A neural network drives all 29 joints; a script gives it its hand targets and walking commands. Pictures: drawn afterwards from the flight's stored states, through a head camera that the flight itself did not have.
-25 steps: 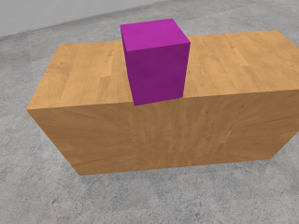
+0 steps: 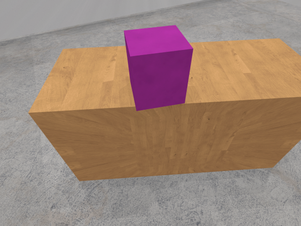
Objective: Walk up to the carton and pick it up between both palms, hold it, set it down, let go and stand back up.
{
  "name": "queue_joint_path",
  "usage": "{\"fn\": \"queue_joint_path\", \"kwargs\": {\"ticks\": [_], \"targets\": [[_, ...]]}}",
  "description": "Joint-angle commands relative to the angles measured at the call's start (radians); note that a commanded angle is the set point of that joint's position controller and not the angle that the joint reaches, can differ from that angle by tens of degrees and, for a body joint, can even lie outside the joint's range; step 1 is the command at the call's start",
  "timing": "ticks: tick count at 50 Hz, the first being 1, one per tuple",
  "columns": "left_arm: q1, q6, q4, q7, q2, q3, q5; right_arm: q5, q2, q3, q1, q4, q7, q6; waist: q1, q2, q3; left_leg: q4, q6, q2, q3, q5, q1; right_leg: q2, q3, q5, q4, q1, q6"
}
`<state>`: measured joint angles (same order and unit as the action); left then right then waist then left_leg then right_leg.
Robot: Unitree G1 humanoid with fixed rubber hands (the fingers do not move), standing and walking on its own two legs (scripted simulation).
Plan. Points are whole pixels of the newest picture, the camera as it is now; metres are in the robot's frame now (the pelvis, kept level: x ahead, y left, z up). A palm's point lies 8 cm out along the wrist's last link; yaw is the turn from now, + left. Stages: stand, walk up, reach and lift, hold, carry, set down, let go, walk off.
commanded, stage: stand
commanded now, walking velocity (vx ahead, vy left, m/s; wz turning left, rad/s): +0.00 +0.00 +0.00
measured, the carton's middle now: (155, 68) +0.70 +0.03 +0.05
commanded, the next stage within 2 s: none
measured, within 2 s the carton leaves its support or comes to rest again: neither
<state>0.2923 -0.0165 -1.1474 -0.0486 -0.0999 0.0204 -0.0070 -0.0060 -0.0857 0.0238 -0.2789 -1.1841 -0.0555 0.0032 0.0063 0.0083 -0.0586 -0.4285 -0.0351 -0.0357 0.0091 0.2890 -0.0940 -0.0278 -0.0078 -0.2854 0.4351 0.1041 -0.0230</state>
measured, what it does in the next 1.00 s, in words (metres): stands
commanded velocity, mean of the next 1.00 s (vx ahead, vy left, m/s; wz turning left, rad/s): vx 0.00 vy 0.00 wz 0.00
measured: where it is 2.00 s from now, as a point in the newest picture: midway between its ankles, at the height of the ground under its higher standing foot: outside the picture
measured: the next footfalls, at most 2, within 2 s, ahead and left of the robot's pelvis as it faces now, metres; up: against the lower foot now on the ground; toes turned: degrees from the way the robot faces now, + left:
none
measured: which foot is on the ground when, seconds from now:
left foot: down 0.00-1.00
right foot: down 0.00-1.00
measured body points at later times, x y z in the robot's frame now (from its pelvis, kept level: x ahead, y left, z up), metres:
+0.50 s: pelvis -0.01 +0.00 +0.00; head +0.00 +0.00 +0.45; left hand -0.03 +0.20 -0.16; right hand -0.03 -0.20 -0.17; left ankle -0.03 +0.14 -0.74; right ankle -0.03 -0.11 -0.74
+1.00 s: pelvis -0.02 -0.01 +0.00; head -0.01 -0.01 +0.45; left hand -0.04 +0.19 -0.16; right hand -0.07 -0.21 -0.16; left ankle -0.03 +0.14 -0.74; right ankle -0.03 -0.11 -0.74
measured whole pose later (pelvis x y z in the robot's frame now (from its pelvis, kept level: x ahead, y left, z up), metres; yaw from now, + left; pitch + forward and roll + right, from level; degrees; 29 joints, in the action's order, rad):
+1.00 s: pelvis -0.02 -0.01 +0.00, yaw +0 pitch -3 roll +0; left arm 0.31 -0.02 -1.14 -0.04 -0.09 0.01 0.00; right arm -0.01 -0.09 0.02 -0.32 -1.19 -0.04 -0.01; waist -0.01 -0.01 -0.07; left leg -0.42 -0.05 -0.05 0.01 0.25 -0.13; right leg -0.04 0.00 -0.24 0.42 0.13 -0.04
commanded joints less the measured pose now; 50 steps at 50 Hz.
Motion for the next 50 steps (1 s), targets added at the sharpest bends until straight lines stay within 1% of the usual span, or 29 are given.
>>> {"fn": "queue_joint_path", "kwargs": {"ticks": [1,3,5,10,11,13,14,15,18,19,21,22,23,24,25,27,29,32,33,36,37,38,39,42,44,45,46,49,50], "targets": [[0.094,-0.008,0.002,-0.006,-0.081,0.013,0.001,0.002,-0.077,0.005,-0.095,0.015,-0.001,-0.001,-0.01,-0.086,-0.058,0.063,0.044,-0.057,0.026,-0.252,-0.037,0.107,-0.105,0.323,-0.086,0.053,-0.023],[0.099,-0.014,0.011,-0.002,-0.108,0.016,0.002,-0.001,-0.054,0.001,-0.071,0.014,0.002,0.001,0.001,-0.046,-0.055,0.074,0.049,-0.045,0.044,-0.202,-0.049,0.094,-0.096,0.287,-0.09,0.052,-0.018],[0.082,-0.006,0.005,-0.003,-0.056,0.001,0.003,0.005,-0.067,0.014,-0.07,0.018,0.005,0.006,-0.016,0.006,-0.084,0.073,0.045,-0.05,0.041,-0.199,-0.032,0.099,-0.09,0.284,-0.093,0.091,-0.022],[0.106,-0.013,0.015,-0.001,-0.104,0.019,-0.009,-0.006,-0.084,0.017,-0.084,0.004,0.006,0.006,0.0,-0.061,-0.074,0.077,0.035,-0.046,0.031,-0.212,-0.079,0.105,-0.099,0.291,-0.088,0.027,-0.027],[0.105,-0.01,0.013,-0.001,-0.064,0.014,-0.005,-0.005,-0.083,0.01,-0.109,-0.005,-0.002,0.005,0.007,-0.013,-0.073,0.075,0.034,-0.052,0.044,-0.233,-0.079,0.112,-0.089,0.329,-0.08,0.009,-0.028],[0.118,-0.012,-0.007,-0.002,-0.057,0.006,-0.005,0.0,-0.088,0.011,-0.107,0.007,0.001,0.007,-0.001,0.0,-0.031,0.058,0.041,-0.049,0.035,-0.251,-0.029,0.098,-0.087,0.321,-0.083,0.024,-0.02],[0.118,-0.012,-0.006,-0.002,-0.067,0.005,0.0,-0.005,-0.094,0.015,-0.123,-0.009,-0.003,0.009,-0.003,-0.058,-0.055,0.052,0.044,-0.06,0.033,-0.283,-0.027,0.106,-0.091,0.331,-0.086,0.038,-0.02],[0.073,-0.015,0.005,0.002,-0.069,0.006,0.0,0.001,-0.063,0.007,-0.087,0.009,0.004,0.007,-0.012,0.019,-0.009,0.056,0.055,-0.059,0.049,-0.26,-0.017,0.1,-0.087,0.338,-0.084,0.032,-0.037],[0.095,-0.012,0.004,-0.002,-0.1,0.018,-0.01,-0.006,-0.07,0.017,-0.086,0.012,0.007,0.008,-0.012,0.005,0.004,0.044,0.045,-0.049,0.034,-0.221,-0.005,0.101,-0.094,0.371,-0.074,0.024,-0.029],[0.098,-0.015,0.005,-0.001,-0.075,0.012,-0.005,-0.001,-0.089,0.016,-0.073,0.008,0.0,0.005,0.008,-0.019,-0.032,0.053,0.047,-0.052,0.029,-0.237,-0.034,0.109,-0.098,0.399,-0.081,0.02,-0.032],[0.054,-0.014,0.005,0.001,-0.063,0.003,-0.006,0.0,-0.092,0.021,-0.108,-0.002,0.002,-0.002,-0.024,0.02,-0.041,0.052,0.042,-0.054,0.027,-0.254,0.001,0.095,-0.083,0.359,-0.091,0.061,-0.027],[0.084,-0.014,0.007,-0.001,-0.063,0.004,-0.001,0.003,-0.084,0.017,-0.092,0.006,0.002,-0.003,-0.001,0.006,-0.029,0.06,0.046,-0.051,0.035,-0.235,-0.012,0.099,-0.097,0.343,-0.086,0.04,-0.032],[0.046,-0.008,0.013,0.001,-0.101,0.017,0.0,0.007,-0.067,0.012,-0.117,0.001,0.003,0.001,-0.03,0.061,-0.037,0.063,0.041,-0.056,0.034,-0.227,-0.035,0.093,-0.076,0.33,-0.094,0.036,-0.028],[0.109,-0.005,-0.001,-0.002,-0.067,0.009,0.001,-0.004,-0.06,0.006,-0.084,0.004,0.0,0.004,0.008,-0.042,-0.039,0.057,0.041,-0.062,0.029,-0.236,-0.01,0.098,-0.089,0.33,-0.104,0.056,-0.029],[0.084,-0.012,-0.001,-0.001,-0.095,0.011,-0.008,0.0,-0.028,-0.001,-0.117,-0.01,-0.003,-0.001,-0.014,-0.038,-0.086,0.062,0.038,-0.064,0.032,-0.227,-0.014,0.107,-0.103,0.333,-0.093,0.075,-0.04],[0.062,-0.014,0.021,0.002,-0.114,0.022,0.002,0.001,-0.096,0.008,-0.12,-0.005,-0.004,-0.011,-0.01,-0.062,-0.105,0.085,0.043,-0.056,0.027,-0.199,-0.088,0.107,-0.096,0.273,-0.101,0.044,-0.025],[0.11,-0.007,-0.004,0.0,-0.013,-0.008,-0.002,-0.001,-0.078,0.008,-0.113,0.0,-0.002,-0.005,-0.002,-0.061,-0.101,0.071,0.039,-0.06,0.029,-0.167,-0.084,0.107,-0.098,0.268,-0.102,0.061,-0.034],[0.092,-0.007,0.007,-0.003,-0.06,-0.001,0.004,0.008,-0.056,0.0,-0.107,0.01,0.006,0.003,-0.001,0.043,-0.088,0.076,0.035,-0.056,0.044,-0.15,-0.065,0.111,-0.101,0.256,-0.121,0.075,-0.032],[0.089,-0.004,0.001,0.0,-0.033,-0.003,-0.002,-0.001,-0.09,0.006,-0.113,-0.004,0.006,0.001,0.0,-0.007,-0.084,0.074,0.039,-0.052,0.035,-0.171,-0.072,0.099,-0.094,0.231,-0.115,0.05,-0.024],[0.082,-0.002,0.015,0.002,-0.113,0.015,0.007,-0.004,-0.096,0.005,-0.089,0.006,0.011,0.001,0.004,-0.035,-0.122,0.087,0.03,-0.05,0.031,-0.145,-0.113,0.091,-0.091,0.156,-0.138,0.083,-0.013],[0.055,-0.003,0.022,0.005,-0.115,0.013,-0.004,0.0,-0.111,0.011,-0.126,-0.003,0.009,0.001,-0.024,-0.036,-0.125,0.087,0.026,-0.058,0.032,-0.138,-0.112,0.099,-0.096,0.166,-0.141,0.085,-0.02],[0.1,-0.003,0.003,0.002,-0.076,0.002,-0.002,-0.004,-0.105,0.012,-0.11,0.001,0.01,-0.002,0.001,0.002,-0.068,0.086,0.023,-0.054,0.035,-0.129,-0.064,0.088,-0.105,0.148,-0.14,0.083,-0.021],[0.078,-0.002,0.014,-0.002,-0.068,0.0,-0.003,0.0,-0.064,0.008,-0.141,-0.007,0.012,-0.003,-0.019,-0.017,-0.072,0.088,0.032,-0.056,0.035,-0.136,-0.082,0.103,-0.103,0.17,-0.126,0.058,-0.037],[0.072,-0.007,0.02,0.003,-0.055,-0.003,0.01,-0.008,-0.066,0.002,-0.101,0.012,0.007,0.005,0.003,-0.075,-0.052,0.086,0.039,-0.055,0.041,-0.177,-0.07,0.105,-0.103,0.181,-0.127,0.063,-0.032],[0.092,-0.009,0.015,0.003,-0.079,0.002,0.008,-0.001,-0.059,0.002,-0.125,0.001,0.008,0.001,-0.011,0.02,-0.088,0.081,0.035,-0.06,0.037,-0.169,-0.059,0.087,-0.084,0.177,-0.126,0.102,-0.016],[0.105,-0.007,0.011,0.002,-0.052,-0.006,0.001,0.002,-0.062,-0.001,-0.123,0.004,0.005,-0.007,0.0,0.026,-0.098,0.082,0.035,-0.059,0.032,-0.143,-0.069,0.089,-0.081,0.121,-0.151,0.109,-0.017],[0.078,-0.008,0.015,0.005,-0.068,-0.003,-0.004,0.001,-0.07,0.005,-0.13,0.005,0.007,-0.007,-0.017,0.039,-0.049,0.074,0.037,-0.061,0.037,-0.163,-0.049,0.095,-0.088,0.141,-0.15,0.076,-0.027],[0.07,-0.008,0.037,0.002,-0.102,0.005,0.004,-0.008,-0.059,0.001,-0.168,-0.013,0.007,-0.01,-0.02,-0.023,-0.133,0.082,0.025,-0.056,0.021,-0.138,-0.117,0.118,-0.127,0.121,-0.153,0.098,-0.036],[0.097,-0.011,0.026,0.013,-0.091,0.007,0.0,-0.009,-0.05,0.003,-0.132,0.001,0.004,-0.006,0.008,-0.067,-0.072,0.068,0.035,-0.051,0.025,-0.121,-0.068,0.102,-0.12,0.077,-0.161,0.105,-0.031]]}}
